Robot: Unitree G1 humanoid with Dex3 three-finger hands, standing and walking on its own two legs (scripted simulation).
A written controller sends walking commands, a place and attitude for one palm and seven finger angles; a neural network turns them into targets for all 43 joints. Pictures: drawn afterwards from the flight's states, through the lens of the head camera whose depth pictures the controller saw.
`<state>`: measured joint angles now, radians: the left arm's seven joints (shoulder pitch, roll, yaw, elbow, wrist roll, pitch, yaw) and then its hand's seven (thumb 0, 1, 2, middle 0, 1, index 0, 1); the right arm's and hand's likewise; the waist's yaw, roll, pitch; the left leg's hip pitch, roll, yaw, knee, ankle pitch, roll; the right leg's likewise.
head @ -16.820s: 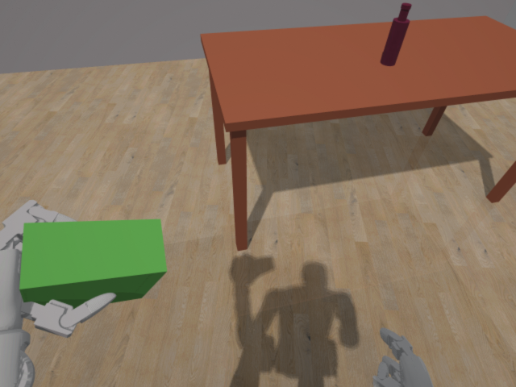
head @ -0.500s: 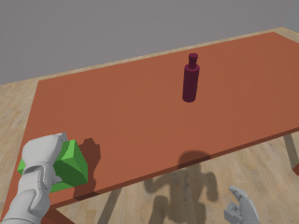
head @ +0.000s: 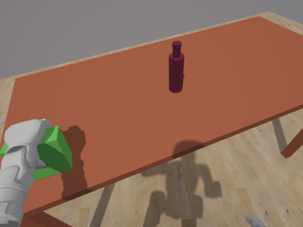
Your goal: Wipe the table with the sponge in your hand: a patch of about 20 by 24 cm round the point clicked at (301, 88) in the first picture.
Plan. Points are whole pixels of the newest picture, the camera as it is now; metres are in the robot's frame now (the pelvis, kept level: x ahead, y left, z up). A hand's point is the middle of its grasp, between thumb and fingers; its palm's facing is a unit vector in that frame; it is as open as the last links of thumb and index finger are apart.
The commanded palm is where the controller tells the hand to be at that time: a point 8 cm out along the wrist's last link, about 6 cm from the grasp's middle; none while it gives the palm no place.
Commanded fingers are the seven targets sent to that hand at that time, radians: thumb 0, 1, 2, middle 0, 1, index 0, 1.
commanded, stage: wipe forward along the first lane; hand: left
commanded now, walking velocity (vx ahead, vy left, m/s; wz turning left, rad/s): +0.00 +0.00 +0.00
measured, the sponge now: (44, 159) +0.28 +0.36 +0.01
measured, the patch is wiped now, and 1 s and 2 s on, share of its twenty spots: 0.05 0.20 0.25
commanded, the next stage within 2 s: slide across to the middle lane in 0.84 s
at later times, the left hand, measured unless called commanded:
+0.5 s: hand (36, 128) +0.35 +0.39 +0.06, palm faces -0.16 +0.01 -0.99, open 10.4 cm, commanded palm +0.34 +0.39 +0.10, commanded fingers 0.00 0.10 1.30 -1.20 -1.60 -1.20 -1.60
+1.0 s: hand (36, 116) +0.40 +0.42 +0.06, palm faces -0.16 +0.00 -0.99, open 10.4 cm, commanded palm +0.39 +0.40 +0.11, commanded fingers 0.00 0.10 1.30 -1.20 -1.60 -1.20 -1.60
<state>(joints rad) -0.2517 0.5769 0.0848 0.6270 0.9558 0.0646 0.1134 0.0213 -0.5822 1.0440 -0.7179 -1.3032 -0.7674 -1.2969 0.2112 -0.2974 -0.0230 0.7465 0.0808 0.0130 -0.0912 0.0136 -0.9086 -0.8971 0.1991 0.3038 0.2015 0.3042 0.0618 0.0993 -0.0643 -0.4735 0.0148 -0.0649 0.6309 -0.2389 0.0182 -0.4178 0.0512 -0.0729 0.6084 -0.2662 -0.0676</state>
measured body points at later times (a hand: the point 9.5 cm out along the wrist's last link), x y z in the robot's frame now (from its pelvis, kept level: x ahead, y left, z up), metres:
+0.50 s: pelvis +0.00 +0.00 -0.01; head +0.04 -0.03 +0.44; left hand +0.35 +0.39 +0.12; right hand +0.10 -0.28 -0.14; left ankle +0.06 +0.14 -0.72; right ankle +0.03 -0.08 -0.72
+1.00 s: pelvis +0.02 +0.04 +0.00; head +0.07 +0.03 +0.44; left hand +0.40 +0.42 +0.12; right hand +0.11 -0.24 -0.13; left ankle +0.06 +0.14 -0.72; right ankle +0.03 -0.08 -0.72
